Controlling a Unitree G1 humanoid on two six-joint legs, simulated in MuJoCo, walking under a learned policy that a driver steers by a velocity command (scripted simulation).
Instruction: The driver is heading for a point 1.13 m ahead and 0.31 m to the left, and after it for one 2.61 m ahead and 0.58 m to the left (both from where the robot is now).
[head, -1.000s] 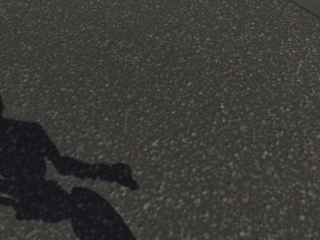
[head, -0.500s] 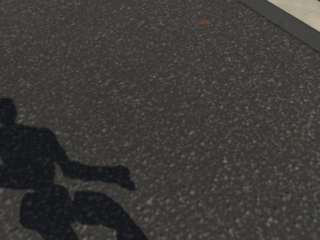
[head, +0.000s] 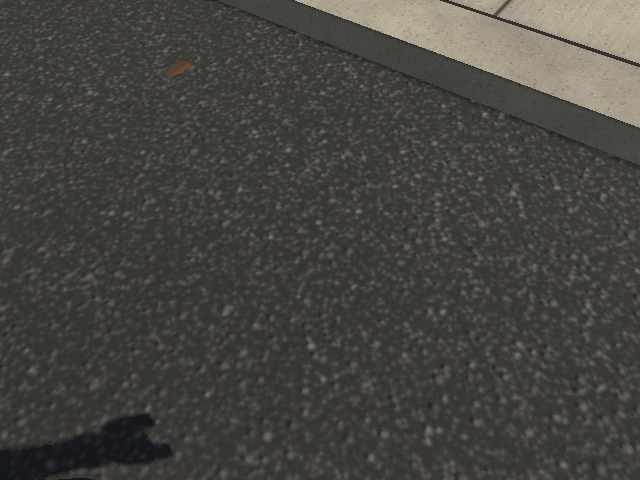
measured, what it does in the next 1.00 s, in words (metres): walks ahead, turning left: left foot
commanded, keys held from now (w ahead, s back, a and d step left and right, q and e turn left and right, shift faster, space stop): q+shift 0.10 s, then w+q+shift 0.40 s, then q+shift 0.08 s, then shift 0.02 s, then e+shift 0.40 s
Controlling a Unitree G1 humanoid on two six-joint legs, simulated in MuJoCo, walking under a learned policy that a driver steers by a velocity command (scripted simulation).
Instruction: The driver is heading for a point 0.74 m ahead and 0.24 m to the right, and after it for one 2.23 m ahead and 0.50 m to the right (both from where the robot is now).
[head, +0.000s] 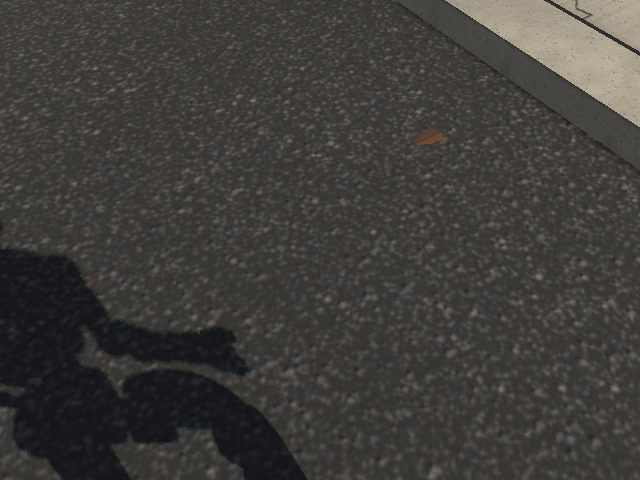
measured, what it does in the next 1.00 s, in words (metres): walks ahead, turning right: right foot, then left foot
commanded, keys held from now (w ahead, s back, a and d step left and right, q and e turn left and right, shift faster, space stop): e+shift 0.60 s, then shift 0.18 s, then w+shift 0.04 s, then w+q+shift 0.18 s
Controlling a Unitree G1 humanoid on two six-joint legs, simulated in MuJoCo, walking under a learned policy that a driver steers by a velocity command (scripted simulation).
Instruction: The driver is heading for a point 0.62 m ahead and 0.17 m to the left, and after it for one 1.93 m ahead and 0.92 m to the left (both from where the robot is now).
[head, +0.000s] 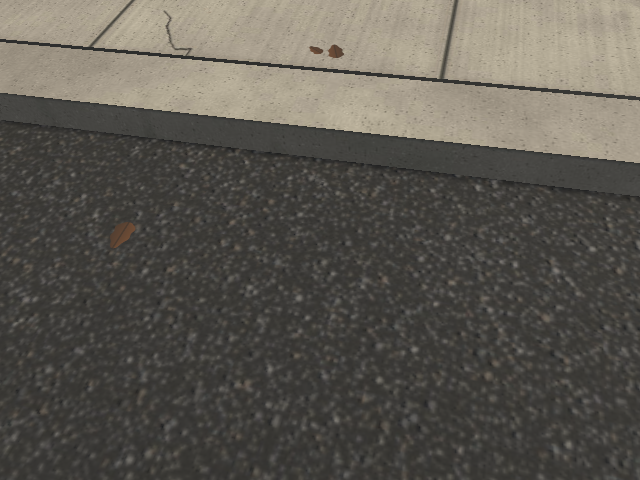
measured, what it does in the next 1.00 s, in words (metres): walks ahead, turning left: left foot, then right foot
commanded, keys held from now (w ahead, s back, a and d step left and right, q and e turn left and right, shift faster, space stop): w+q+shift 0.50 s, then w+e+shift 0.30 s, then w+shift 0.20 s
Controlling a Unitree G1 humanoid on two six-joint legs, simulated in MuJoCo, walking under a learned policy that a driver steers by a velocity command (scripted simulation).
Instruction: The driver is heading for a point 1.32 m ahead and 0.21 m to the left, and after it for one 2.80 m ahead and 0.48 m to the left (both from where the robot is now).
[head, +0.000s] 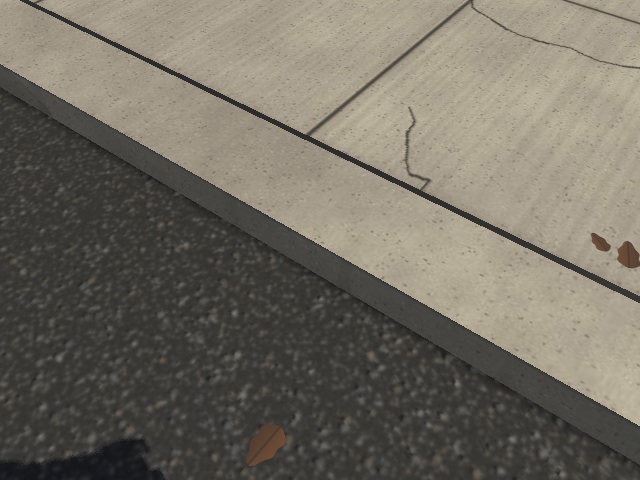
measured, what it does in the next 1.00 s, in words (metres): walks ahead: left foot, then right foot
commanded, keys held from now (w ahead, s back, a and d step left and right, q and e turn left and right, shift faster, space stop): w+shift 0.52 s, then w+q+shift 0.48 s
